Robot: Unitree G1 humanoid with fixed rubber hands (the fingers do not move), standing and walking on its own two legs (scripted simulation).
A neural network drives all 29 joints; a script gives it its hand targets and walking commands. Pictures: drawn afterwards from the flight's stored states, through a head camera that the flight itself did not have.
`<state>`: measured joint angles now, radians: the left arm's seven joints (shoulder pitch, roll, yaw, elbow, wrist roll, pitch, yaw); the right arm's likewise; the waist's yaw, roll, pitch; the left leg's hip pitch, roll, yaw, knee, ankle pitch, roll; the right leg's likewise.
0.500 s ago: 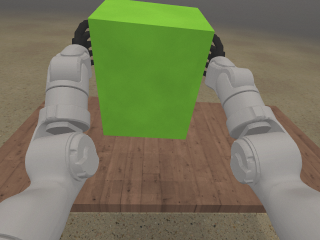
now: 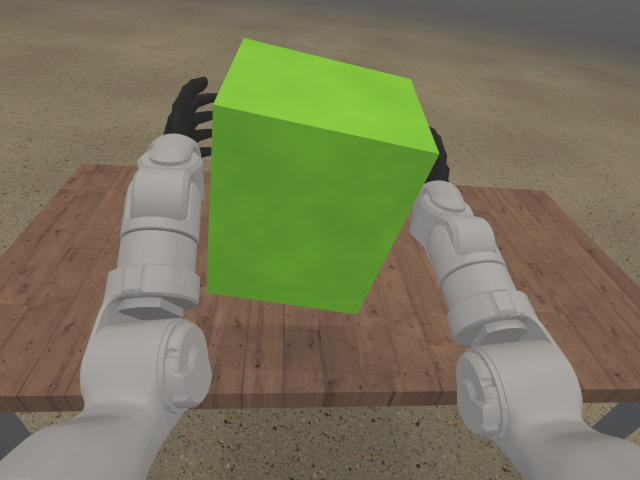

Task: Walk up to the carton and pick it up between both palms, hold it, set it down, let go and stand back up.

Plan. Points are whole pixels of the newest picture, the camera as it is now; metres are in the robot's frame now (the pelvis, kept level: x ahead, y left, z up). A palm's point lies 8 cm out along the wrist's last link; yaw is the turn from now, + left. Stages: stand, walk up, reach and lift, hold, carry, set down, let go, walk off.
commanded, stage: set down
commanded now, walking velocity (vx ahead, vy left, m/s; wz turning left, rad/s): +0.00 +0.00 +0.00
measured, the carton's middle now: (305, 189) +0.41 -0.03 +0.22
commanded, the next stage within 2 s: none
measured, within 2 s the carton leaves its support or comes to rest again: neither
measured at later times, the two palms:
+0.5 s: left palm (195, 168) +0.44 +0.11 +0.24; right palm (423, 216) +0.37 -0.18 +0.20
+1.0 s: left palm (209, 194) +0.44 +0.09 +0.20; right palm (426, 247) +0.36 -0.19 +0.16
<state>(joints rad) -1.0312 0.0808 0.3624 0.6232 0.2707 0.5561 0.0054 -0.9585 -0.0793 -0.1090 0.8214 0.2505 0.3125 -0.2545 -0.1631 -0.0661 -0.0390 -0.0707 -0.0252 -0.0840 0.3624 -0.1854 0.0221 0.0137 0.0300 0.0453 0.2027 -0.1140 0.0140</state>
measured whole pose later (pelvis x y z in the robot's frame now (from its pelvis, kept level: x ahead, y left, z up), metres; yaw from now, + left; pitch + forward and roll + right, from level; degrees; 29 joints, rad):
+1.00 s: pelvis +0.01 +0.01 +0.00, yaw -2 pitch -5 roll -2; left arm -0.87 0.04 0.32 0.64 0.29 0.42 -0.04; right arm -0.70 0.02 -0.15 0.68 0.15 0.20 -0.27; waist -0.18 -0.07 0.01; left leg -0.05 -0.03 -0.04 0.35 -0.20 0.04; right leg 0.03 0.01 0.03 0.19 -0.12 0.03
